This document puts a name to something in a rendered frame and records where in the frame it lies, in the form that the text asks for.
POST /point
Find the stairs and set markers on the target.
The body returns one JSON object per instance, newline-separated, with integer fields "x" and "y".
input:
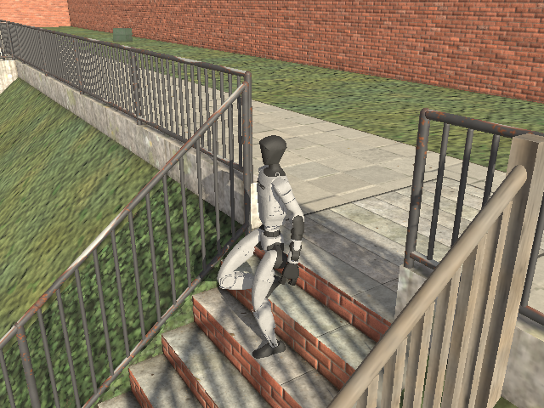
{"x": 209, "y": 364}

